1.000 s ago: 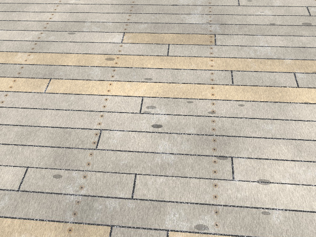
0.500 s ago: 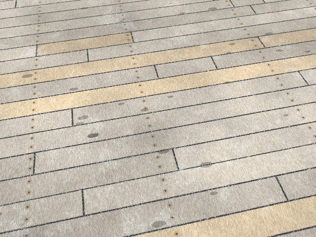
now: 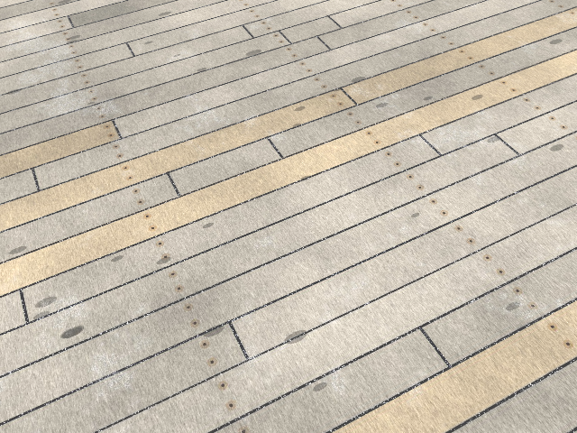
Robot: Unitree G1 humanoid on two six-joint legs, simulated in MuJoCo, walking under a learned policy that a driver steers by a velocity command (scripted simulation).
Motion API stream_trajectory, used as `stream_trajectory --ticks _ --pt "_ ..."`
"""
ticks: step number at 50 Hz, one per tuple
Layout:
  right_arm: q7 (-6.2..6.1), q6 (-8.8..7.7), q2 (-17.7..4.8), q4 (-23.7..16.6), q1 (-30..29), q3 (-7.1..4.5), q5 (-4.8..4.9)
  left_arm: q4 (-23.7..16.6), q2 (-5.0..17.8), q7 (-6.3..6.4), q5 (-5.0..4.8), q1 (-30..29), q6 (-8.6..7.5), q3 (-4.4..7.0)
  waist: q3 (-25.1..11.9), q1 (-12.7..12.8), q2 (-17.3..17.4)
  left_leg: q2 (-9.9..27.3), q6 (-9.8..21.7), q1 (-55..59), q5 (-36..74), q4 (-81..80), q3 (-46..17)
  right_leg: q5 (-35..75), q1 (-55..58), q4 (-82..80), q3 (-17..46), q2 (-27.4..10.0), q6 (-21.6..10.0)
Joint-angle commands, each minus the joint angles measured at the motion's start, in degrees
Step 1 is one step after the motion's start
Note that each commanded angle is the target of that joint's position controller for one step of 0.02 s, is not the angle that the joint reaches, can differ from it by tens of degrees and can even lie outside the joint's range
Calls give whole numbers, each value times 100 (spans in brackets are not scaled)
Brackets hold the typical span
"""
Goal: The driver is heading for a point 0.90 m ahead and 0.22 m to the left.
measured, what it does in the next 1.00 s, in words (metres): walks ahead: left foot, then right foot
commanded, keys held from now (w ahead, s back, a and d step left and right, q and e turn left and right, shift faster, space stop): w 0.84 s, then w+q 0.16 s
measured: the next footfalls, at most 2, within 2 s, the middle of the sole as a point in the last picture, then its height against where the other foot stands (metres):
left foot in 0.40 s outside the picture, level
right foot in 0.92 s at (362, 365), level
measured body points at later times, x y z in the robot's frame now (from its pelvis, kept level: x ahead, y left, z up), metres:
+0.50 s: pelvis +0.26 +0.03 -0.01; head +0.30 +0.03 +0.43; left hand +0.27 +0.32 -0.14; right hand +0.45 -0.22 -0.10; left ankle +0.35 +0.12 -0.73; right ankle +0.06 -0.10 -0.64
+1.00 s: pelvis +0.54 -0.03 -0.01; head +0.57 -0.04 +0.44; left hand +0.74 +0.22 -0.08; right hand +0.56 -0.31 -0.14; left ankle +0.38 +0.11 -0.67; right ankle +0.63 -0.13 -0.73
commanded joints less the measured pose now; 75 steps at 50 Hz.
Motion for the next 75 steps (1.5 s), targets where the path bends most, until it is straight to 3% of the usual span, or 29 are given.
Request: stream_trajectory --ticks 1,5,10,13,17,20,21,22,23,24,25,27,30,34,41,44,46,47,48,49,50,52,54,59,68,72,73,74,75 --pt "32 -314 -717 -823 -938 -132 95 -84 947 21 43 995 -208 272 456 617 -1080 239 249 -3496 255 1792 -315 -1579 2110 -1923 3025 -1913 -1390" --pt "113 -301 -450 -696 -914 -75 -107 -94 812 48 69 644 -238 193 528 346 -733 370 76 -2989 1593 1116 -179 945 1528 -2188 1711 -1421 -1100" --pt "155 -290 -122 -852 -1680 103 -68 213 933 136 30 857 -229 214 659 536 -710 107 -123 -2225 2882 -740 73 1788 1040 -2310 722 -1077 -906" --pt "251 -322 -140 -999 -2181 124 -9 437 1020 143 -29 1194 -238 242 797 667 -636 -56 5 -1899 3218 -1455 101 1620 1136 -2363 721 -1243 -889" --pt "319 -346 -355 -1053 -2133 54 -25 619 1131 161 -66 1221 -174 290 627 410 -715 -228 364 -1598 2676 -1884 87 3003 1938 -1801 686 -1512 -694" --pt "157 -270 -867 -656 -401 -204 -53 613 1174 220 15 1138 -62 270 -720 -546 -860 -503 827 1107 2438 -1790 337 5319 1517 557 332 -1122 -354" --pt "76 -221 -1307 -508 587 -286 -120 459 796 243 186 1308 -73 130 -1669 -772 29 790 1223 3041 2536 -1508 -1190 3042 106 2526 198 -725 -175" --pt "153 -249 -1387 -399 672 -282 -115 484 157 166 8 2108 -180 -50 -2649 -273 1760 2023 2255 4559 881 -2546 -4327 -1400 -1803 4571 618 417 167" --pt "139 -234 -869 -457 407 -163 -47 485 918 126 -141 1488 -294 120 -2044 -522 910 1797 1931 4083 0 -3063 -4328 -1362 -2462 4975 1156 62 100" --pt "87 -213 -680 -463 105 -104 -67 259 1059 92 -272 760 -350 160 -1073 -502 558 1568 1659 3249 240 -3121 -3273 -974 -2709 4901 896 -206 48" --pt "80 -222 -655 -446 -212 -80 -108 172 922 109 -200 470 -384 109 -507 -248 -87 1366 1532 2294 995 -3271 -2668 -512 -2549 4468 718 -519 34" --pt "89 -283 -509 -466 -502 -42 -234 216 825 120 -32 481 -329 141 -142 86 42 1025 1509 1234 2278 -3487 -1936 -113 -1959 3936 687 -803 66" --pt "92 -381 -549 -335 -616 -57 -155 288 530 151 -17 718 -152 89 -27 359 269 945 1641 616 2250 -3973 -1438 84 -1755 3422 581 -912 207" --pt "16 -350 -683 -182 -441 -102 -98 44 458 133 68 -195 -196 27 389 97 26 700 1499 574 2368 -4201 -809 1314 -2107 1927 443 -963 387" --pt "-14 -171 -871 167 301 -129 13 -304 455 -71 -10 -1413 -336 4 527 -405 12 831 1211 1545 2562 -3822 -534 1971 -2007 164 169 -547 226" --pt "-60 -62 -1021 259 279 -177 24 -367 637 -120 -14 -1218 -381 86 402 -128 219 1106 1060 1883 3145 -3304 -845 1332 -1533 -129 226 -446 -3" --pt "-76 -20 -874 227 158 -101 -14 -27 1016 -53 27 105 -402 305 -455 588 96 638 782 1431 4116 -1726 -549 1360 506 -360 71 -309 -282" --pt "-81 -41 -458 33 142 70 -176 107 1487 22 113 1164 -376 434 -1447 974 -604 197 518 317 2631 128 -250 1460 2231 -147 1237 -1454 -647" --pt "-63 -141 54 -35 891 203 -46 184 1752 -7 153 1282 -333 482 -2065 565 -2096 -659 222 -1739 -645 1839 -296 -8 3721 -837 3728 -2526 -1376" --pt "-58 -187 -633 64 522 48 95 106 1121 -10 115 1200 -334 333 -1658 826 -1321 -405 243 -2315 -650 2470 -911 -718 3396 -1207 3833 -2395 -1192" --pt "-51 -204 -853 -83 64 -45 166 104 903 8 91 869 -342 251 -917 778 -1040 -180 278 -2566 -118 2549 -834 -526 2766 -1302 2962 -2261 -984" --pt "-76 -161 -684 -167 -246 -53 24 109 697 0 119 283 -370 186 -243 461 -673 210 184 -2252 676 2104 -697 504 1575 -1618 1913 -1875 -896" --pt "-68 -14 -510 -110 -51 -56 70 174 569 8 154 -1 -450 181 -59 215 -829 385 80 -1752 993 1925 -675 759 932 -2036 1331 -1688 -917" --pt "-65 129 -254 -298 -450 -30 4 447 754 76 162 32 -526 287 351 182 -528 424 -78 -2179 1889 973 -716 1805 865 -2343 185 -1623 -911" --pt "239 71 -112 -918 -1812 38 0 797 1095 165 -19 505 -266 421 727 597 -418 184 305 -2170 2462 -1106 93 2592 1933 -2038 -901 -1763 -619" --pt "253 138 -575 -854 -817 -232 12 752 1387 229 -105 288 -85 500 -80 -166 -699 -566 801 -526 1476 -1233 664 5775 2124 -75 -1218 -1682 -355" --pt "174 155 -870 -614 104 -411 -13 728 1295 249 -120 215 -66 448 -521 -688 -536 -770 1012 903 1995 -1716 569 5487 1476 1233 -1336 -1427 -129" --pt "30 202 -1363 -501 607 -527 -46 589 824 244 117 425 -128 281 -1022 -663 564 294 1341 2629 3272 -1657 -1004 2042 -181 3086 -1256 -1024 178" --pt "32 123 -1759 -793 120 -503 -165 335 350 189 147 921 -286 88 -1915 -15 1467 1848 2677 3904 3471 -2448 -4412 -2091 -2098 5051 -319 234 540"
